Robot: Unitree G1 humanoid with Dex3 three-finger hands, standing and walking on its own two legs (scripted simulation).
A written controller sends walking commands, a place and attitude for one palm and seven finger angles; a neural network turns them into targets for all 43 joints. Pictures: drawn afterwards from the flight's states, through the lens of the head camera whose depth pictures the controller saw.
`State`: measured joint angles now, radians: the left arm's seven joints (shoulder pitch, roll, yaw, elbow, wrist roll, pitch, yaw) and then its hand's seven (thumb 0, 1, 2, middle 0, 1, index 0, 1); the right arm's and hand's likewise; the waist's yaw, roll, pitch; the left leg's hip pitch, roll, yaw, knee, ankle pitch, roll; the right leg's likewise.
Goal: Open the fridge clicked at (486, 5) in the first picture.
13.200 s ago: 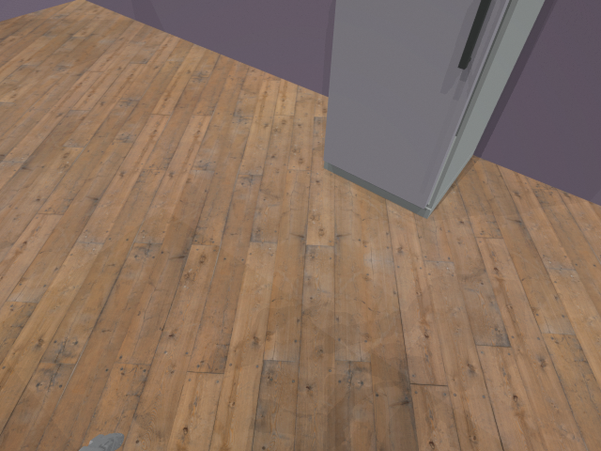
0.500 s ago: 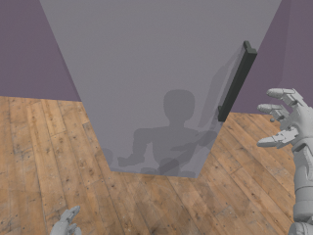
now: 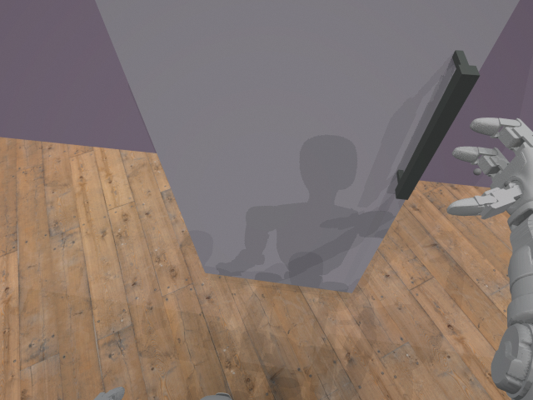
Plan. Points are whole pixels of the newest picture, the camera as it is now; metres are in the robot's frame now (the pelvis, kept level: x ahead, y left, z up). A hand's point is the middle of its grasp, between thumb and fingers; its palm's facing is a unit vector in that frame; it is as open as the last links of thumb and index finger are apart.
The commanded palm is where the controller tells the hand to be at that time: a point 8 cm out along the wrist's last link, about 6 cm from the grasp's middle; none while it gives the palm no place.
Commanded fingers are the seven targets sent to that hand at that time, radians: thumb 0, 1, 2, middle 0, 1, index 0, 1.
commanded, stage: move the hooked fingers beside the handle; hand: right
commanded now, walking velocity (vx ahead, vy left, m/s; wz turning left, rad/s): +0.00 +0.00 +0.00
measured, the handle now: (426, 136) +0.52 -0.19 +0.11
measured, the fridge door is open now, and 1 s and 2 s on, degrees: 0 0 0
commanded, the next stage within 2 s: feel for the door with the fingertips in 0.86 s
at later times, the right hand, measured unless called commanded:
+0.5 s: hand (471, 168) +0.45 -0.24 +0.11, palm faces +0.01 +1.00 +0.01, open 14.0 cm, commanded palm +0.43 -0.29 +0.12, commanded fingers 0.00 0.50 -0.30 0.30 1.20 0.30 1.20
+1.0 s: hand (477, 173) +0.44 -0.24 +0.12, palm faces +0.03 +1.00 +0.01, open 14.0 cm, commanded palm +0.41 -0.28 +0.12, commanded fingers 0.00 0.50 -0.30 0.30 1.20 0.30 1.20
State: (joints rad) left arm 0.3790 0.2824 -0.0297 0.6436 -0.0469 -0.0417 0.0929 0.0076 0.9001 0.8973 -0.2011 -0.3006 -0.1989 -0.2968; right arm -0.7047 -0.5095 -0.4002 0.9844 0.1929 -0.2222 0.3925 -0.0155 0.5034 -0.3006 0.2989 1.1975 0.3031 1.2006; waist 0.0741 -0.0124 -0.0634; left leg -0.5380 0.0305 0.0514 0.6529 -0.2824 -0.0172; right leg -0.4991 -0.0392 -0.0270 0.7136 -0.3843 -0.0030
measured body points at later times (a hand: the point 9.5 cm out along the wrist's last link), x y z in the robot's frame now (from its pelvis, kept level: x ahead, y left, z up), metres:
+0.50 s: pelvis +0.00 -0.01 +0.00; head +0.07 -0.02 +0.44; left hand +0.04 +0.26 -0.11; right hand +0.45 -0.30 +0.12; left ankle +0.02 +0.13 -0.72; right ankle -0.02 -0.11 -0.72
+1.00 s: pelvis +0.01 +0.00 +0.00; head +0.06 -0.01 +0.44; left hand +0.08 +0.26 -0.11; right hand +0.43 -0.30 +0.12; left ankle +0.02 +0.13 -0.72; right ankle -0.02 -0.11 -0.72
